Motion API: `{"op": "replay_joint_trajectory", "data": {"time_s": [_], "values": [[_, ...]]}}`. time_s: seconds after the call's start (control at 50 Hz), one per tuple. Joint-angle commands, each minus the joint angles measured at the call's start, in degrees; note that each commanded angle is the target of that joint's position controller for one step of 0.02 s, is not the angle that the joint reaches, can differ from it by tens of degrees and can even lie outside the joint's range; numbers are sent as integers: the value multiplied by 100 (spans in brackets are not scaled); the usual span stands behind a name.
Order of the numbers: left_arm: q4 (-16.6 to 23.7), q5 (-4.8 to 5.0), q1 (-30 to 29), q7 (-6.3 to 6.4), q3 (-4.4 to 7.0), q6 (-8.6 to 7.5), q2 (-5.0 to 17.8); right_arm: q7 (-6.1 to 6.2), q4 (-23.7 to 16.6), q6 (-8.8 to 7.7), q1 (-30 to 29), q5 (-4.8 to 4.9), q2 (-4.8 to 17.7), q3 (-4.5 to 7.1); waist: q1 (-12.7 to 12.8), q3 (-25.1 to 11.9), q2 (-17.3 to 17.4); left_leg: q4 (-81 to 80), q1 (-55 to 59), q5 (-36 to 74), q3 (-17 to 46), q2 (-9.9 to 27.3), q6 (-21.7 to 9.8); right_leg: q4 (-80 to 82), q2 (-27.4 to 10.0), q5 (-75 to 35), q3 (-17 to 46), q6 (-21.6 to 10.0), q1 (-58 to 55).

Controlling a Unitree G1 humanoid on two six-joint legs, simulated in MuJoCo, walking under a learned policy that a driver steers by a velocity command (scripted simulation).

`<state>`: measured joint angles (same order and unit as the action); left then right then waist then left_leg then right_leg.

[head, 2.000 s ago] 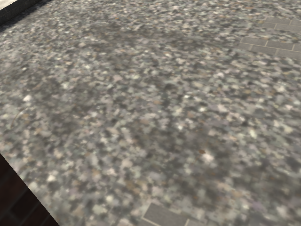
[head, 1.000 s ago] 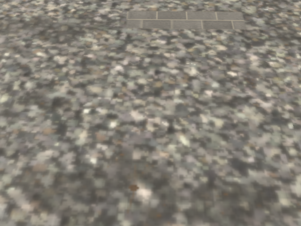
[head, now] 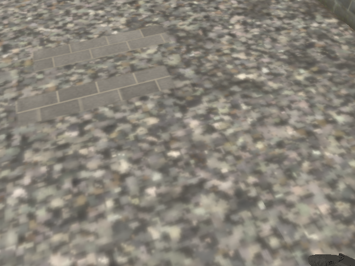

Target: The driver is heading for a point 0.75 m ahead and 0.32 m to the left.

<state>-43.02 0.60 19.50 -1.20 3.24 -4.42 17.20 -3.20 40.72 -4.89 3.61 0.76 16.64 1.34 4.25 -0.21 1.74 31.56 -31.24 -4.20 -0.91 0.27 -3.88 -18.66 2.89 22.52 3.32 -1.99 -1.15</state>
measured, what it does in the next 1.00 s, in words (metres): walks ahead, turning left: left foot, then right foot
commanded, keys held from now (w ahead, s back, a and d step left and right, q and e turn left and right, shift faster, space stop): w+q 1.00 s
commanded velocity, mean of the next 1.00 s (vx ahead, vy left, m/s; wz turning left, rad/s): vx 0.50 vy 0.00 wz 0.52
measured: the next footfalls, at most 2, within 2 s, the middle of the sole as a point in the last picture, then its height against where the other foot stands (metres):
left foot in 0.04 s outside the picture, level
right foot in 0.54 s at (207, 260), level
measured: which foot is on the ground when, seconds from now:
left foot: up 0.00-0.02, down 0.04-0.54, up 0.56-1.00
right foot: down 0.00-0.06, up 0.08-0.52, down 0.54-1.00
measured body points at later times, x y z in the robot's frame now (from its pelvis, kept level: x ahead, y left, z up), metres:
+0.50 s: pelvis +0.28 +0.04 +0.00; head +0.31 +0.06 +0.45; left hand +0.48 +0.32 -0.06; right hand +0.37 -0.24 -0.11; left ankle +0.14 +0.10 -0.73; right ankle +0.47 -0.05 -0.72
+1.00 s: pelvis +0.52 +0.15 +0.00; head +0.54 +0.18 +0.45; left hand +0.36 +0.41 -0.13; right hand +0.84 +0.09 -0.07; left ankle +0.57 +0.33 -0.71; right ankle +0.47 -0.04 -0.73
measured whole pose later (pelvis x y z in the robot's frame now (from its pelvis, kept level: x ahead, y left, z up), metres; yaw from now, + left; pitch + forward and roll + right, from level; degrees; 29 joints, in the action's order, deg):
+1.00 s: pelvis +0.52 +0.15 +0.00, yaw +35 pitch +2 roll -3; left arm -47.5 1.5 18.8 -0.2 4.3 -4.2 18.6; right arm -2.9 33.2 -0.8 4.5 1.1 16.4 2.5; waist 5.6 3.1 1.9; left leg 37.3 -34.4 -5.9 -0.3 4.1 -2.6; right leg -16.1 -1.1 21.2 -11.6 2.4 -4.3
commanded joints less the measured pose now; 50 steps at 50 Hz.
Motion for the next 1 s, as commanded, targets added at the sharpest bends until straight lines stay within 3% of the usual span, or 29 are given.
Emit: {"op": "replay_joint_trajectory", "data": {"time_s": [0.02, 0.04, 0.06, 0.08, 0.1, 0.12, 0.14, 0.16, 0.2, 0.24, 0.34, 0.44, 0.46, 0.5, 0.52, 0.54, 0.56, 0.58, 0.6, 0.62, 0.64, 0.66, 0.72, 0.78, 0.86, 0.94, 0.96, 1.0], "values": [[260, 27, -117, 137, 262, 73, 1022, -37, -264, -103, 512, 2, 755, 284, -591, -524, -686, -262, 1317, -97, -363, -412, -337, -1234, -1290, -5898, 69, -523, 0], [354, -48, -187, 209, 199, 67, 946, 14, -151, -50, 1349, 18, 1056, 404, -994, -1038, -522, -164, 2678, 326, 286, -14, -616, -2473, -1111, -5537, -163, -304, 790], [600, -152, 253, 184, 53, -49, 496, 58, -166, -15, 1903, -27, 1687, 551, -876, -1744, 832, -374, 4772, 98, 2920, 1437, -1613, -4874, -190, -2421, -471, 212, 3052], [574, -162, 225, 115, -7, -182, 484, 41, -109, 20, 2012, 95, 1314, 450, -901, -2065, 1142, -1176, 5346, -545, 4590, 1879, -1910, -5647, 136, 857, 272, 260, 4120], [688, 29, -199, 46, 57, -285, 778, 92, -195, 50, 1800, 65, 1116, 416, -1008, -1367, 635, -1345, 4939, -1170, 4012, 1739, -1626, -5823, -212, 526, 494, 225, 4653], [793, 67, -599, 36, 27, -340, 766, 124, -306, 71, 1523, 23, 1009, 391, -946, -811, 130, -1425, 4198, -978, 3372, 1521, -1445, -5555, -447, 112, 368, 186, 4675], [850, -39, -803, 63, 33, -360, 736, 138, -370, 87, 1290, 3, 889, 350, -781, -374, -253, -1551, 3475, -456, 2963, 1314, -1340, -5055, -606, -172, 277, 216, 4547], [865, -137, -795, 101, 76, -332, 759, 156, -447, 78, 1154, -40, 786, 304, -609, -235, -236, -1678, 3015, 40, 2661, 1128, -1274, -4694, -740, -406, 263, 262, 4234], [865, -189, -634, 127, 65, -250, 657, 193, -499, 82, 1056, -52, 780, 308, -422, -175, 83, -1846, 2527, 647, 2401, 933, -1311, -4336, -767, -573, 186, 413, 3927], [879, -203, -701, 164, 31, -179, 550, 254, -442, 71, 1148, -25, 843, 329, -391, -98, 110, -1891, 2179, 1159, 2054, 790, -1300, -3903, -719, -849, 60, 572, 3887], [1109, -156, -1829, 138, -77, -218, 264, 397, -182, 157, 1677, 66, 948, 379, -774, -13, 260, -1682, 1882, 1178, 1679, 348, -855, -1923, -330, -2526, -34, 672, 3396], [1234, -50, -2449, 14, -8, -316, 412, 453, 11, 281, 2074, 112, 881, 377, -916, 38, 384, -1260, 2575, 646, 2425, 572, -701, -892, -77, -2537, 167, 469, 3106], [1210, -36, -2398, -28, 15, -326, 481, 476, 3, 329, 2028, 120, 895, 389, -838, 107, 424, -1181, 2782, 694, 2612, 671, -669, -736, -96, -2319, 271, 377, 3056], [1084, -34, -1922, 20, 128, -374, 651, 478, -27, 352, 1863, 74, 893, 412, -567, -97, 612, -678, 2821, 1379, 2677, 623, -565, -562, -68, -1990, 139, 169, 2305], [962, -75, -1311, 60, 212, -399, 794, 450, -104, 348, 1705, 62, 779, 375, -224, -537, 540, 5, 2578, 1747, 2477, 370, -404, -409, -266, -2212, 158, -54, 1237], [881, -157, -374, 123, 302, -390, 1079, 419, -264, 323, 1599, -29, 538, 278, 200, -1408, 133, 1441, 1796, 1028, 2119, 86, -212, -721, -1149, -2073, 924, -460, -418], [686, -170, 139, 126, 382, -296, 1360, 404, -305, 283, 2513, 85, 123, 143, -99, -2182, -1593, 3211, -302, -2387, 1369, -752, 183, -611, -2511, -1348, 3278, -1418, -2440], [722, -14, 122, 101, 304, -256, 902, 415, -245, 269, 2566, 128, 619, 207, -53, -1916, -1487, 4005, -1000, -2931, 1315, -311, 258, -249, -2748, -218, 4078, -1368, -2176], [772, -18, -149, 125, 220, -223, 592, 408, -296, 294, 1974, 136, 946, 313, 68, -1059, -885, 4264, -1197, -2399, 1248, -82, 330, -65, -2482, -93, 3282, -1115, -1386], [775, -69, -431, 125, 180, -185, 514, 416, -393, 317, 1590, 82, 941, 332, -9, -488, -473, 4185, -1103, -1968, 1014, 105, 387, 89, -2221, -628, 2550, -942, -602], [708, -89, -589, 113, 152, -174, 437, 399, -493, 311, 1340, 18, 864, 351, -108, -75, -420, 3973, -1055, -1723, 949, 251, 416, 267, -2006, -1178, 2054, -897, 7], [664, -130, -672, 112, 117, -187, 360, 365, -526, 331, 1349, 38, 758, 362, -256, 43, -594, 3826, -836, -1574, 906, 403, 412, 432, -1816, -1455, 1615, -826, 403], [483, -72, -754, 84, 150, -243, 406, 316, -604, 415, 1314, 82, 413, 294, -379, 185, -816, 3409, -698, -1404, 670, 574, 470, 844, -1680, -1846, 840, -917, 904], [302, -78, -714, 90, 235, -254, 667, 282, -758, 407, 964, 29, 334, 249, -336, 214, -643, 2738, -914, -805, 633, 685, 554, 993, -1761, -2403, 325, -1009, 797], [136, -41, -656, 108, 259, -190, 853, 146, -879, 308, 364, 48, 268, 195, -122, 270, -499, 1434, -606, 376, 350, 598, 446, 954, -1589, -2733, -490, -790, 637], [-65, 76, -363, 109, 322, -91, 1089, 32, -1160, 311, -203, 70, 331, 208, 6, 415, -520, 705, -492, 209, 93, 475, 228, 791, -1803, -2873, -789, -619, 100], [-97, 110, -335, 112, 344, -54, 1150, 12, -1219, 324, -243, 56, 384, 232, -29, 420, -535, 598, -436, -57, 7, 408, 137, 635, -1865, -3202, -863, -570, -65], [-104, 167, -363, 141, 400, 16, 1328, 12, -1238, 371, 59, 3, 583, 343, -310, 144, -672, 454, 233, -650, -314, 57, -104, -162, -1862, -4937, -1118, -432, -241]]}}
